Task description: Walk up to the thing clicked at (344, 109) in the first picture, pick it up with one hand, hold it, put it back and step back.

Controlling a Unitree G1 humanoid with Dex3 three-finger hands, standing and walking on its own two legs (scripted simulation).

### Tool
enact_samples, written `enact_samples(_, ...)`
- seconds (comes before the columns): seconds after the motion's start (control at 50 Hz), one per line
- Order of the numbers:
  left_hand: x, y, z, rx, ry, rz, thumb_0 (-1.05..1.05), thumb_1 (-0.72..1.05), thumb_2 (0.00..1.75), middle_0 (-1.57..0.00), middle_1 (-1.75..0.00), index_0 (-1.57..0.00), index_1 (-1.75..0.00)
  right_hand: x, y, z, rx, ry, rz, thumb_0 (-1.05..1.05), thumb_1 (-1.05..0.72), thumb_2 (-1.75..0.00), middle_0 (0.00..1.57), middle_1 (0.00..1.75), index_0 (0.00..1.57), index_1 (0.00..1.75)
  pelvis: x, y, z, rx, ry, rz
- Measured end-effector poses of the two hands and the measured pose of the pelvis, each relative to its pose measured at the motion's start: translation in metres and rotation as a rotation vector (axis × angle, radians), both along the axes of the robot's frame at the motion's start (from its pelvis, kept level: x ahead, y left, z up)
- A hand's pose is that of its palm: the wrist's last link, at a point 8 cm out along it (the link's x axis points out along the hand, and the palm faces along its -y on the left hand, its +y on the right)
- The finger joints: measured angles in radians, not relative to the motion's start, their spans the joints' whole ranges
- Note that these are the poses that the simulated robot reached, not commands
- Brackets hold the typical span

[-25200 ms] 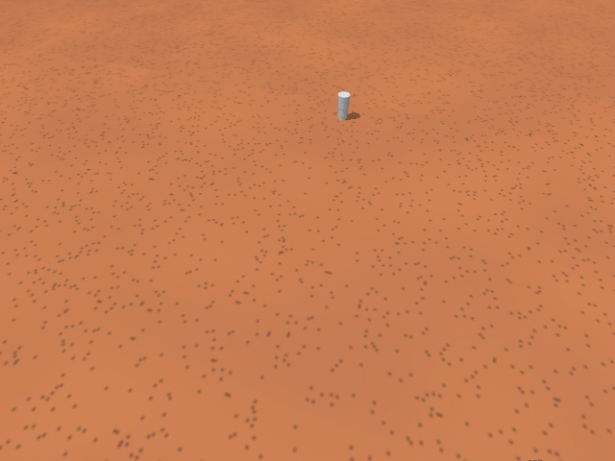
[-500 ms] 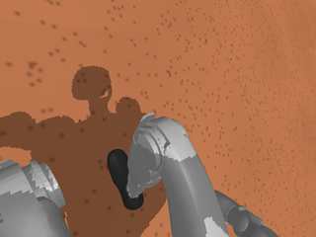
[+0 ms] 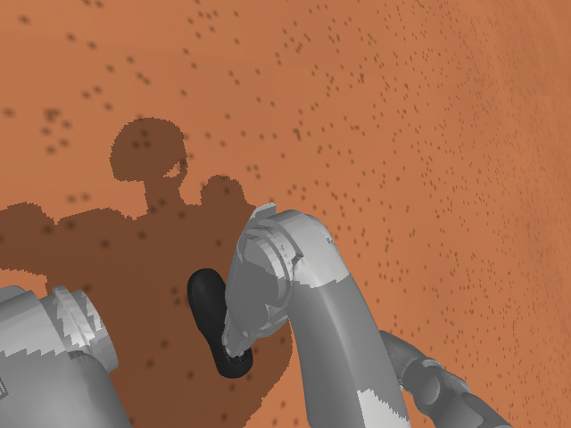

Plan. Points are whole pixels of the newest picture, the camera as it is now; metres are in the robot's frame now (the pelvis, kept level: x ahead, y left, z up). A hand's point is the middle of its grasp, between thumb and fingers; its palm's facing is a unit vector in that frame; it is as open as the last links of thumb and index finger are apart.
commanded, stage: open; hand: left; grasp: from the side
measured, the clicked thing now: out of the picture +0.50 +0.30 -0.23
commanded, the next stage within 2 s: withdraw in 0.22 s
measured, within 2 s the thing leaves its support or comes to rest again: rests again in 0.66 s
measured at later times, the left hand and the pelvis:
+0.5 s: hand out of the picture +0.51 +0.31 -0.17, palm faces +0.42 -0.91 -0.01, open 15.9 cm; pelvis +0.00 +0.00 +0.00, yaw +0 degrees
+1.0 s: hand out of the picture +0.47 +0.41 -0.13, palm faces +0.39 -0.90 -0.21, open 17.5 cm; pelvis +0.00 +0.00 +0.02, yaw +2 degrees
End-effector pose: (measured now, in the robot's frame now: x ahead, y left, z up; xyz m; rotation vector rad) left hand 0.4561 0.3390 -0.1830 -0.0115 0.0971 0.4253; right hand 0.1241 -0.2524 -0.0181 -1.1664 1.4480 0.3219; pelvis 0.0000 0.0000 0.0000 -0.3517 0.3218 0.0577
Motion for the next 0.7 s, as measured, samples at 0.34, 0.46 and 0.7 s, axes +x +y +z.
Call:
enact_samples(0.34,0.012,-0.001,0.012,0.009,-0.016,-0.018,0.00,-0.35,0.31,-0.48,-0.43,-0.48,-0.42,-0.008,0.003,0.000,0.002,-0.003,-0.037,0.00,-0.91,-0.90,0.21,0.30,0.21,0.30,-0.001,0.001,0.002,-0.003,0.007,-0.005)
enact_samples(0.46,0.008,0.003,0.013,0.000,-0.019,0.010,0.00,-0.45,0.22,-0.32,-0.28,-0.32,-0.28,-0.015,0.003,0.000,0.006,0.003,-0.050,0.00,-0.91,-0.90,0.21,0.30,0.21,0.30,-0.003,0.001,0.003,-0.001,0.003,-0.007)
enact_samples(0.7,0.006,0.065,0.054,0.069,-0.124,0.100,-0.01,-0.57,0.10,-0.11,-0.11,-0.11,-0.11,-0.022,-0.002,0.002,-0.015,-0.002,-0.101,0.00,-0.91,-0.90,0.21,0.30,0.21,0.30,-0.003,-0.001,0.004,0.016,0.015,-0.004)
